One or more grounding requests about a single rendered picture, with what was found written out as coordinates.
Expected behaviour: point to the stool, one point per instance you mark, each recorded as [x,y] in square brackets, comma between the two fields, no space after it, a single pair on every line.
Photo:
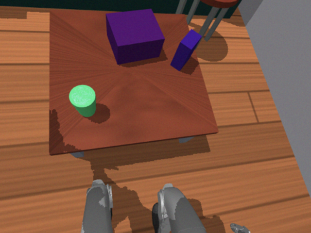
[216,5]

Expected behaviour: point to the right robot hand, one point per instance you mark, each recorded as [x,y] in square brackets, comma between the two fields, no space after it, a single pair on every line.
[238,229]

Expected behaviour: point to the sofa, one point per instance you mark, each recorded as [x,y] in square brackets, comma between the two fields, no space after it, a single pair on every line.
[157,6]

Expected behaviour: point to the coffee table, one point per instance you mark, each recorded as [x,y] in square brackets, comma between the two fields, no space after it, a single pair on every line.
[138,102]

